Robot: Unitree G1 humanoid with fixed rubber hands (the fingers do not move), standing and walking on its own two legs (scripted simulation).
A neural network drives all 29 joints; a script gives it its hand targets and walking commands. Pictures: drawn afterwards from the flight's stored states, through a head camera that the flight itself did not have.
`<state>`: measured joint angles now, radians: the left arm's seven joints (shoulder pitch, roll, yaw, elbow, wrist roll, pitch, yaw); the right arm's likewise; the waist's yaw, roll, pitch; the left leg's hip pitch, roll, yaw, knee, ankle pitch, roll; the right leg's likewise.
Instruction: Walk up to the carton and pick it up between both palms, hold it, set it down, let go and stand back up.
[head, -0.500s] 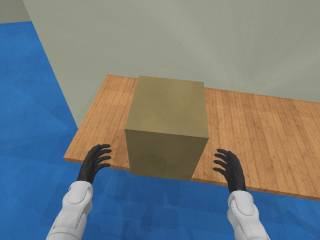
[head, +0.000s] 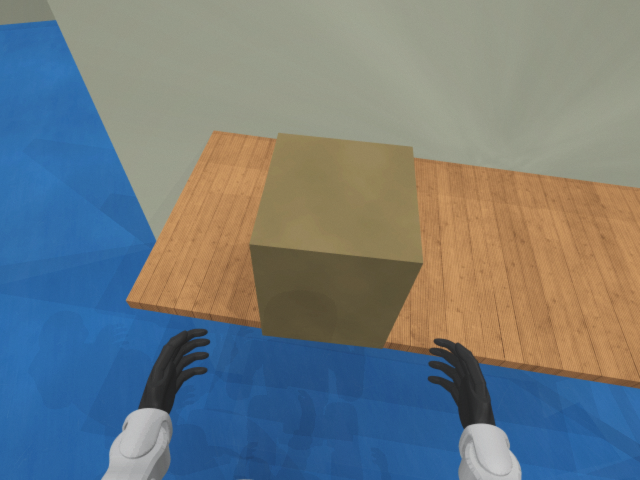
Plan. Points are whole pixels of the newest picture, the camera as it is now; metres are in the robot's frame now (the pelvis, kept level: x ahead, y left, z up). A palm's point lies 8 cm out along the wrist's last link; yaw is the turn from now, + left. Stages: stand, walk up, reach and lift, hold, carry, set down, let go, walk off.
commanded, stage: set down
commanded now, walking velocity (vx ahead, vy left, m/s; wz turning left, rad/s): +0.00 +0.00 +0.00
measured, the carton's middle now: (333, 246) +0.44 +0.00 -0.01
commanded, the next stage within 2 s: let go in 0.36 s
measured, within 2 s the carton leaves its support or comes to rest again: neither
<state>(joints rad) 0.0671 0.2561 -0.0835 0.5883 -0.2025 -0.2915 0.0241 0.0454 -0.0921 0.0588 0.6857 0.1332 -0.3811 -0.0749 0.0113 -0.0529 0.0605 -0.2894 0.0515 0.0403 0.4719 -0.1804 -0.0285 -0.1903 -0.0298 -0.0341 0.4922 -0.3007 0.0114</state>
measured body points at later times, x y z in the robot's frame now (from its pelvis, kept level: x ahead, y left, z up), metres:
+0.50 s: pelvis +0.01 +0.01 +0.00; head +0.04 +0.03 +0.45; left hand +0.21 +0.22 -0.08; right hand +0.23 -0.19 -0.06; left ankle +0.04 +0.14 -0.74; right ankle -0.02 -0.12 -0.74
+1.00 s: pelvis +0.02 +0.00 -0.01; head +0.01 -0.01 +0.44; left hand +0.17 +0.23 -0.11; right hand +0.15 -0.25 -0.12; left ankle +0.04 +0.14 -0.74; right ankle -0.02 -0.13 -0.74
